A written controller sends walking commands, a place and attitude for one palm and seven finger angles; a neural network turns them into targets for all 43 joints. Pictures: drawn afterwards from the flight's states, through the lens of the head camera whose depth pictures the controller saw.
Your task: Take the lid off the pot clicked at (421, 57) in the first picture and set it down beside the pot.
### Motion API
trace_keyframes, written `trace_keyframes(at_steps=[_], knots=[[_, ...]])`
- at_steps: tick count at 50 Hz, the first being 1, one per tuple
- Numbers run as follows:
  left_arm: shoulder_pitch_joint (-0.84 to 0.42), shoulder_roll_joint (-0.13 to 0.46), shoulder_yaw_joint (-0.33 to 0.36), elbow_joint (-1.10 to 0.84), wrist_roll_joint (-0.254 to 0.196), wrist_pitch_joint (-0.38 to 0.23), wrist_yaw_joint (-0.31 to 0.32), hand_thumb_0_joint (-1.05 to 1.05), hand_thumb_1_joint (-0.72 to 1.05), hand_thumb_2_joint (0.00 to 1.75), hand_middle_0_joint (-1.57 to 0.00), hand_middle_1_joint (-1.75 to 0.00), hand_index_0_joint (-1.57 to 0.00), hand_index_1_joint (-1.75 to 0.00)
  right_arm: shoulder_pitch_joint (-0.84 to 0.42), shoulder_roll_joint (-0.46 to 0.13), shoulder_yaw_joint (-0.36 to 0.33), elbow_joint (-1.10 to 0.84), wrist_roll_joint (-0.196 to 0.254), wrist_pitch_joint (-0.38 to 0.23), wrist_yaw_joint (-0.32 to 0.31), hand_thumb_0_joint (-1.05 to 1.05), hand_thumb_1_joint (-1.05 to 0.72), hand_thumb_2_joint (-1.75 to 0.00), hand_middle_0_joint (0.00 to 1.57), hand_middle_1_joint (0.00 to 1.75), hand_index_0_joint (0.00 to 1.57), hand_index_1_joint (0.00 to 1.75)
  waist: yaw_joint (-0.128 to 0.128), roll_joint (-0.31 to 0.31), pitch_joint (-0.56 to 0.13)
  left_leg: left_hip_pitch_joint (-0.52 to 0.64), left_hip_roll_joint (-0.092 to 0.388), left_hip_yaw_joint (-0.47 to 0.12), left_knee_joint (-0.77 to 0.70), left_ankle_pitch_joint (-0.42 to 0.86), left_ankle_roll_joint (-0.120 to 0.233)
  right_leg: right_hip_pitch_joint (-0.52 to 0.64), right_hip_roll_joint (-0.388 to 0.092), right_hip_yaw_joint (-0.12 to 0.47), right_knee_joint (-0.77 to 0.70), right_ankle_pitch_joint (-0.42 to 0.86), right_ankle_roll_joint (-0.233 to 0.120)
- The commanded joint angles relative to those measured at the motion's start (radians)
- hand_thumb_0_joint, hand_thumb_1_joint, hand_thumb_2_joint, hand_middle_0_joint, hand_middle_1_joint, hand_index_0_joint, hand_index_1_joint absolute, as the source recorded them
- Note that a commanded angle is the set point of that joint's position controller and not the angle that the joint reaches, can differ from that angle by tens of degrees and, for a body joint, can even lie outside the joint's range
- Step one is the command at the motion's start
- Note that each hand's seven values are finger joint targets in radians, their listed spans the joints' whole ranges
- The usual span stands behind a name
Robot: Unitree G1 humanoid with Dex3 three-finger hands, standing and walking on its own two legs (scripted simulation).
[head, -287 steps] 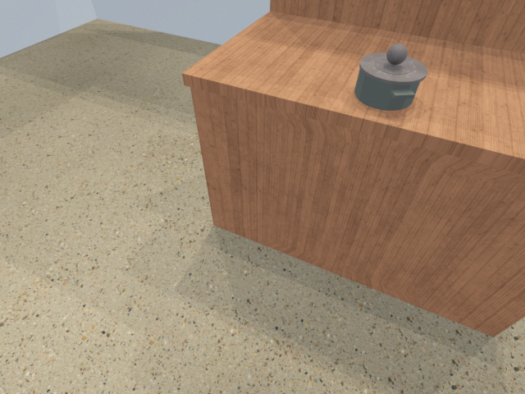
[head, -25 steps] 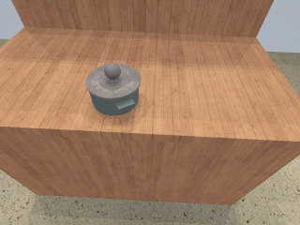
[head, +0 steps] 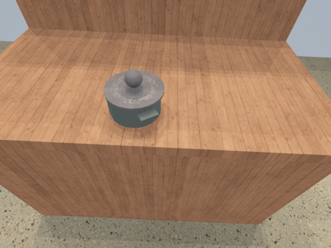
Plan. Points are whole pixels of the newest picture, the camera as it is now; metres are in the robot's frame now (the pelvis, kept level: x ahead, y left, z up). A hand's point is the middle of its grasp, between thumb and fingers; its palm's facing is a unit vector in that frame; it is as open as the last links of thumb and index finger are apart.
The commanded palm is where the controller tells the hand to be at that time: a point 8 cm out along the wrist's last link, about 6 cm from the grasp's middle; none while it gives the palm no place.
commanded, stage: come to a stop and stand still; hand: left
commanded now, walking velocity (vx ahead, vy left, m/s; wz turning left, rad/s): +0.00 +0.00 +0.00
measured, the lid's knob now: (133, 78) +0.51 +0.13 +0.14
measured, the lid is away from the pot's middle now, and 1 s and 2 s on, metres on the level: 0.00 0.00 0.00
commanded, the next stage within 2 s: look again from close up in 0.02 s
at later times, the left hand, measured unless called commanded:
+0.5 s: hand out of the picture +0.01 +0.21 -0.18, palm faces +0.00 -0.97 -0.24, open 7.4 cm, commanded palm none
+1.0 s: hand out of the picture +0.08 +0.20 -0.13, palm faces +0.15 -0.96 -0.25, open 7.2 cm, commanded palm +0.08 +0.25 -0.05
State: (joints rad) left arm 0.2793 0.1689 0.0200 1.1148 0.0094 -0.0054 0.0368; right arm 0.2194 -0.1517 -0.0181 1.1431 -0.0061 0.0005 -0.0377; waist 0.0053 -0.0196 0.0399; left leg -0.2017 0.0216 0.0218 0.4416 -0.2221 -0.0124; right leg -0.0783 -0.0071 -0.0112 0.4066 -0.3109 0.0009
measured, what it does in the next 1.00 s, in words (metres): stands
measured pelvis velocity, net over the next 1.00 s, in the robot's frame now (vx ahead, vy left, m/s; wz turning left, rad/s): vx -0.01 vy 0.01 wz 0.00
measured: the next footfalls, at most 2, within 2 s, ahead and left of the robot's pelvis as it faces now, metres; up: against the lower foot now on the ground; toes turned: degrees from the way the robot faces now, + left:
none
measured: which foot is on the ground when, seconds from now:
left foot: down 0.00-1.00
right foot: down 0.00-1.00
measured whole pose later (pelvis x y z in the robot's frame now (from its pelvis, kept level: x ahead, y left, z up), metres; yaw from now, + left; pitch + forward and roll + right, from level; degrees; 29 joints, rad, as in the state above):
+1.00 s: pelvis -0.01 +0.01 -0.01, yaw +0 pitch -1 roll +0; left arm 0.43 0.19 -0.01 0.46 -0.02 0.06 0.11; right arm 0.29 -0.19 0.00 0.93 0.04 -0.16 -0.04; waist 0.04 -0.01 0.02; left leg -0.26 0.01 0.03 0.52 -0.26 0.01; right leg -0.14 -0.02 0.00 0.50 -0.35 0.01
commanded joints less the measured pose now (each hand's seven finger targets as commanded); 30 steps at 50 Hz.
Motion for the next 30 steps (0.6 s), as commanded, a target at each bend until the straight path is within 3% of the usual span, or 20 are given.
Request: trace_keyframes(at_steps=[1,5,6,7,8,10,13,17,19,24,27,30], knots=[[0.076,0.092,0.011,-0.016,-0.002,-0.011,0.004,0.0,0.9,0.9,-0.2,-0.3,-0.2,-0.3,0.036,-0.105,-0.01,-0.029,-0.002,-0.017,0.001,0.0,-0.9,-0.9,0.2,0.3,0.2,0.3,0.002,0.022,0.008,0.067,0.074,-0.083,-0.056,0.225,0.026,-0.097,-0.091,0.062,-0.07,0.227,-0.021],[0.078,0.094,0.01,-0.015,-0.002,-0.011,0.005,0.0,0.9,0.9,-0.2,-0.3,-0.2,-0.3,0.04,-0.103,-0.01,-0.026,-0.002,-0.017,0.002,0.0,-0.9,-0.9,0.2,0.3,0.2,0.3,0.003,0.021,0.01,0.065,0.072,-0.085,-0.06,0.215,0.027,-0.096,-0.093,0.059,-0.073,0.215,-0.02],[0.129,0.091,-0.005,-0.009,0.023,-0.043,0.043,0.0,0.9,0.9,-0.2,-0.3,-0.2,-0.3,-0.005,-0.134,-0.006,-0.099,0.001,-0.034,0.014,0.0,-0.9,-0.9,0.2,0.3,0.2,0.3,0.013,0.056,0.051,0.009,0.079,-0.033,0.148,0.354,0.014,-0.151,-0.129,0.115,-0.066,0.526,-0.007],[0.07,0.135,0.002,-0.064,0.012,-0.045,0.036,0.0,0.9,0.9,-0.2,-0.3,-0.2,-0.3,0.065,-0.085,-0.001,-0.117,-0.004,-0.027,0.021,0.0,-0.9,-0.9,0.2,0.3,0.2,0.3,-0.038,0.062,-0.005,-0.015,0.061,-0.049,0.095,0.108,0.023,-0.12,-0.145,0.104,-0.029,0.368,-0.041],[0.039,0.142,0.007,-0.08,0.002,-0.035,0.02,0.0,0.9,0.9,-0.2,-0.3,-0.2,-0.3,0.044,-0.088,-0.012,-0.121,-0.012,-0.02,0.023,0.0,-0.9,-0.9,0.2,0.3,0.2,0.3,-0.013,0.165,-0.049,0.016,0.042,-0.053,0.061,0.117,0.023,-0.11,-0.134,0.096,0.01,0.298,-0.064],[0.048,0.11,0.0,-0.092,0.003,-0.033,0.019,0.0,0.9,0.9,-0.2,-0.3,-0.2,-0.3,0.066,-0.121,-0.014,-0.143,-0.009,-0.017,0.02,0.0,-0.9,-0.9,0.2,0.3,0.2,0.3,-0.025,0.083,-0.033,-0.032,0.074,-0.083,0.069,0.105,0.039,-0.158,-0.079,0.065,0.021,0.091,-0.055],[0.064,0.1,-0.001,-0.102,0.005,-0.023,0.016,0.0,0.9,0.9,-0.2,-0.3,-0.2,-0.3,0.074,-0.135,-0.017,-0.168,-0.008,-0.022,0.019,0.0,-0.9,-0.9,0.2,0.3,0.2,0.3,-0.011,0.05,-0.046,-0.031,0.086,-0.106,0.049,0.125,0.056,-0.155,-0.057,0.041,0.058,0.052,-0.05],[0.067,0.096,-0.006,-0.111,0.006,-0.018,0.017,0.0,0.9,0.9,-0.2,-0.3,-0.2,-0.3,0.059,-0.131,-0.016,-0.176,-0.006,-0.022,0.021,0.0,-0.9,-0.9,0.2,0.3,0.2,0.3,-0.009,0.005,0.024,-0.075,0.073,-0.099,0.029,0.053,0.053,-0.192,-0.055,0.065,0.046,0.006,-0.046],[0.061,0.103,-0.002,-0.122,0.007,-0.011,0.013,0.0,0.9,0.9,-0.2,-0.3,-0.2,-0.3,0.057,-0.138,-0.016,-0.184,-0.008,-0.02,0.021,0.0,-0.9,-0.9,0.2,0.3,0.2,0.3,-0.008,0.029,0.038,-0.08,0.073,-0.108,0.01,0.002,0.055,-0.21,-0.05,0.057,0.053,-0.02,-0.043],[0.072,0.116,-0.001,-0.127,0.005,-0.008,0.012,0.0,0.9,0.9,-0.2,-0.3,-0.2,-0.3,0.055,-0.142,-0.016,-0.184,-0.005,-0.027,0.019,0.0,-0.9,-0.9,0.2,0.3,0.2,0.3,0.0,0.047,0.007,-0.056,0.079,-0.11,0.0,0.05,0.06,-0.187,-0.049,0.051,0.066,0.032,-0.034],[0.074,0.121,-0.004,-0.128,0.006,-0.011,0.014,0.0,0.9,0.9,-0.2,-0.3,-0.2,-0.3,0.053,-0.137,-0.014,-0.179,-0.003,-0.03,0.018,0.0,-0.9,-0.9,0.2,0.3,0.2,0.3,0.0,0.016,-0.001,-0.043,0.073,-0.093,0.01,0.101,0.057,-0.175,-0.059,0.067,0.059,0.087,-0.034],[0.068,0.131,-0.002,-0.13,0.004,-0.01,0.012,0.0,0.9,0.9,-0.2,-0.3,-0.2,-0.3,0.046,-0.137,-0.017,-0.178,-0.002,-0.03,0.017,0.0,-0.9,-0.9,0.2,0.3,0.2,0.3,-0.001,0.025,-0.012,-0.026,0.072,-0.082,0.018,0.116,0.054,-0.175,-0.066,0.069,0.057,0.113,-0.031]])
